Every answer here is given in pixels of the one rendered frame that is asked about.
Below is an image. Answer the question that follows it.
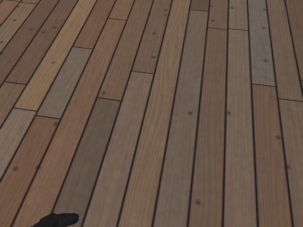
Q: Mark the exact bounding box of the left robot hand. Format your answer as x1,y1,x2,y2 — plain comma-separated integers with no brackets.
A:
30,213,80,227

